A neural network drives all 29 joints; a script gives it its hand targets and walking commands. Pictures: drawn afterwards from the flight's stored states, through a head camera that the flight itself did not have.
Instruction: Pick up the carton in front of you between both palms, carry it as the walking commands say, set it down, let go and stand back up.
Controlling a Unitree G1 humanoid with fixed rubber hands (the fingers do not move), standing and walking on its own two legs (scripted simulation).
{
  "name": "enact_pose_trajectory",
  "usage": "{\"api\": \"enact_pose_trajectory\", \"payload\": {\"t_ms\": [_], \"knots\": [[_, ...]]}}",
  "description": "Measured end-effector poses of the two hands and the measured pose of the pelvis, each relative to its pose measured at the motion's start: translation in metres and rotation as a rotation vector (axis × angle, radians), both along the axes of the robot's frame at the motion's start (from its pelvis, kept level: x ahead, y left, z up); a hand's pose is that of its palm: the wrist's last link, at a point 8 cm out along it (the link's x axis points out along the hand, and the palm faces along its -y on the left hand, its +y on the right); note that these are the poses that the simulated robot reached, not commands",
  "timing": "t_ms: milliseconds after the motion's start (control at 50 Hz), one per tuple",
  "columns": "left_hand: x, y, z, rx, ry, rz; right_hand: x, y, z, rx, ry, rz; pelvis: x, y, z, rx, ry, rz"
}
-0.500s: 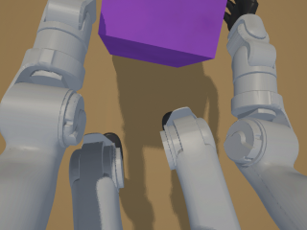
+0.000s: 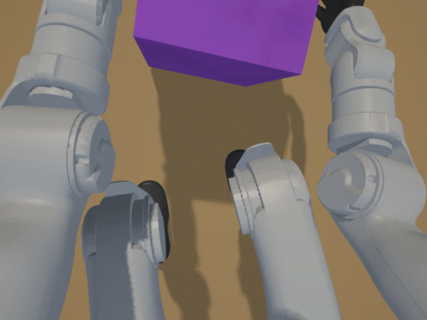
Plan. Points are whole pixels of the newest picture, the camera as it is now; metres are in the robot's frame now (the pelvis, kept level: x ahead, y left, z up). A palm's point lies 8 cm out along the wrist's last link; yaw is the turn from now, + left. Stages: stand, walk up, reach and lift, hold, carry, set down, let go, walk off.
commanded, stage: set down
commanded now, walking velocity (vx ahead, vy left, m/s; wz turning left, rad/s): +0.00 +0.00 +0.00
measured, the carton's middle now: (218, 5) +0.54 -0.11 -0.25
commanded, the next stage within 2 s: let go in 1.50 s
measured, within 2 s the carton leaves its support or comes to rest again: neither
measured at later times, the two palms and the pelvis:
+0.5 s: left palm out of the picture +0.61 +0.07 -0.19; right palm (356, 10) +0.49 -0.30 -0.18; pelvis +0.00 -0.01 -0.01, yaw -1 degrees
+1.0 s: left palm out of the picture +0.63 +0.06 -0.01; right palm out of the picture +0.50 -0.30 -0.01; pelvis +0.00 -0.01 +0.09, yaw -2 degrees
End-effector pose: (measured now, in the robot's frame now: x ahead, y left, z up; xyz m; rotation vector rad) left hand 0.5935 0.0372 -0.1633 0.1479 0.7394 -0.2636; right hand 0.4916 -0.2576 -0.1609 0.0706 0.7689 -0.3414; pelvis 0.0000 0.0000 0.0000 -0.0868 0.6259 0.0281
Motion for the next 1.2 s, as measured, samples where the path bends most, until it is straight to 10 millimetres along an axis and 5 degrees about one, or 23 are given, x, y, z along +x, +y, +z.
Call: {"api": "enact_pose_trajectory", "payload": {"t_ms": [260,440,640,840,1200], "knots": [[0.003,0.004,-0.02,0.016,-0.027,-0.016,0.0,-0.002,-0.02,-0.017,0.024,-0.008,0.003,-0.001,-0.004,-0.001,-0.023,-0.003],[0.013,0.035,-0.035,0.08,-0.053,0.044,-0.004,-0.034,-0.031,-0.061,0.006,-0.091,0.004,-0.006,-0.008,0.012,-0.007,-0.027],[0.031,0.009,0.03,0.062,-0.143,0.027,0.007,-0.043,0.022,-0.04,-0.104,-0.121,-0.002,-0.01,0.002,0.028,0.005,-0.058],[0.033,0.012,0.11,0.074,-0.098,0.048,0.002,-0.044,0.102,-0.043,-0.106,-0.13,-0.001,-0.01,0.054,0.048,0.097,-0.08],[0.038,0.026,0.205,0.066,-0.117,0.032,0.008,-0.047,0.206,-0.068,-0.115,-0.114,0.017,-0.007,0.139,0.042,0.224,-0.076]]}}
